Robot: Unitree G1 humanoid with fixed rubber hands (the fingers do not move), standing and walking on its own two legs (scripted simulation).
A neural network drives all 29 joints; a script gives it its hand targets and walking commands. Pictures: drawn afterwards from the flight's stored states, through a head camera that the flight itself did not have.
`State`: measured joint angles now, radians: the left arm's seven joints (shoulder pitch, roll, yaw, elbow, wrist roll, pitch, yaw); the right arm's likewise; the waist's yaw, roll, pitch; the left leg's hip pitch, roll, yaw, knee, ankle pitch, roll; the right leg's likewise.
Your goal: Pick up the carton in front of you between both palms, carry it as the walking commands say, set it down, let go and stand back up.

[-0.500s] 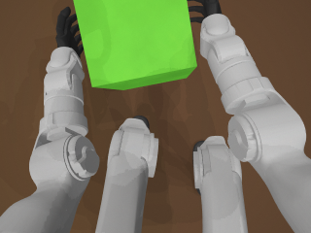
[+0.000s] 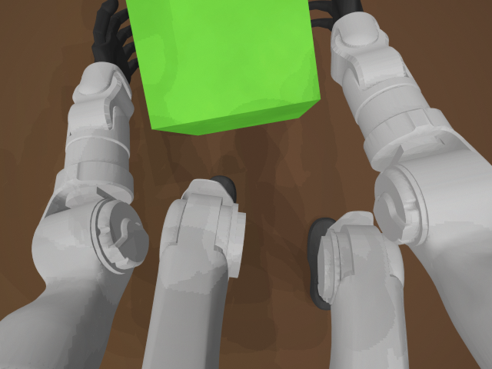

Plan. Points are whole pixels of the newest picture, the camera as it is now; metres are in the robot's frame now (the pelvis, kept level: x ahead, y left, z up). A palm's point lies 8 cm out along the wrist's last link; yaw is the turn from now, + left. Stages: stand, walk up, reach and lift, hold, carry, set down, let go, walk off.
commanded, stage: set down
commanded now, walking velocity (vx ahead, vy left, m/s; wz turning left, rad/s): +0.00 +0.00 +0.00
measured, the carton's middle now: (232, 59) +0.50 +0.15 -0.26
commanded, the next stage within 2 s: let go in 1.56 s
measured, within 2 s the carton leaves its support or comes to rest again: neither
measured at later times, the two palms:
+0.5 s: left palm (82, 77) +0.43 +0.36 -0.20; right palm (350, 29) +0.55 -0.01 -0.21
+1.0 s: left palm out of the picture +0.43 +0.37 -0.04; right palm out of the picture +0.57 +0.01 -0.04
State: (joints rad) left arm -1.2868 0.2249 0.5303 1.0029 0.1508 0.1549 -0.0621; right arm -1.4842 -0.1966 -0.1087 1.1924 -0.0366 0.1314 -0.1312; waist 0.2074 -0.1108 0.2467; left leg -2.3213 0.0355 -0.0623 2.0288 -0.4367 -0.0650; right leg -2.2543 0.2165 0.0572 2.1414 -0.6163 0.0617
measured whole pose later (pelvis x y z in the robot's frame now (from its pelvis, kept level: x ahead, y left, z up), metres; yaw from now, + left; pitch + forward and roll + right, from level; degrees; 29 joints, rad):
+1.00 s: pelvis +0.00 +0.01 +0.07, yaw +3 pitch +43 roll -3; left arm -1.12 0.31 0.38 0.86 -0.08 0.13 0.01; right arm -1.33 -0.24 -0.15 0.98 0.00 0.20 -0.13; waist 0.18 -0.08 0.06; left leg -2.17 -0.02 -0.06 1.81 -0.39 -0.03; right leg -2.04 0.09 0.02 1.90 -0.63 0.05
